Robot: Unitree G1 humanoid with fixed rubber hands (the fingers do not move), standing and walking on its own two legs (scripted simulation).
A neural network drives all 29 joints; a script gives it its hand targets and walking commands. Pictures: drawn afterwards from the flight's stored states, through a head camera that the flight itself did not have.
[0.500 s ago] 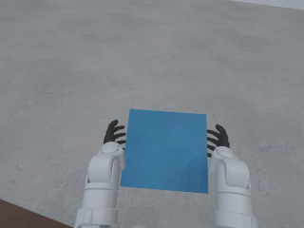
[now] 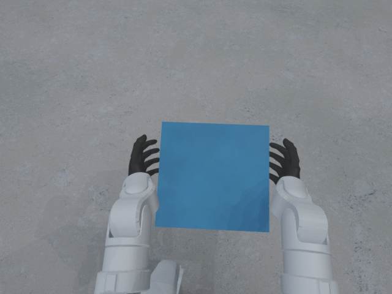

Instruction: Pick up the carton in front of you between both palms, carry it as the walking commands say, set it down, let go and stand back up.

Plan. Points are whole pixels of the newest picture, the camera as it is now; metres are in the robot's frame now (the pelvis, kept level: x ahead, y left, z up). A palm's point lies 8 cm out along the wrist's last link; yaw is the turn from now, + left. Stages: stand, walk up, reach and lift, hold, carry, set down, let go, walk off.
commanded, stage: carry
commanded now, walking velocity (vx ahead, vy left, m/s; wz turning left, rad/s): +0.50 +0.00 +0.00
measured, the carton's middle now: (211, 176) +0.39 +0.01 -0.09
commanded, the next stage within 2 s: none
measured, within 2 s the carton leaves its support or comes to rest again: neither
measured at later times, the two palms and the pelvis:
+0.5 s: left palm out of the picture +0.89 +0.12 +0.08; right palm out of the picture +0.87 -0.16 +0.09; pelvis +0.60 +0.00 +0.02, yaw +1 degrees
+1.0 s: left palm out of the picture +1.31 +0.17 +0.08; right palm out of the picture +1.32 -0.12 +0.08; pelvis +1.07 +0.03 -0.01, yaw +1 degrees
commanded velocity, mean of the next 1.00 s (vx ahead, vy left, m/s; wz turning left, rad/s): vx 0.50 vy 0.00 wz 0.00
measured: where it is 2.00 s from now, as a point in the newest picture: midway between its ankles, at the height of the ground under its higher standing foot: (216, 40)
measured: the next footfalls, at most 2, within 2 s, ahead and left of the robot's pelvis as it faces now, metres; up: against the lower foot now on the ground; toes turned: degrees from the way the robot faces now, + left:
left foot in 0.14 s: +0.39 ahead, +0.09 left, +0.00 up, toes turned +8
right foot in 0.52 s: +0.82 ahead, -0.10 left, +0.00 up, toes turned -8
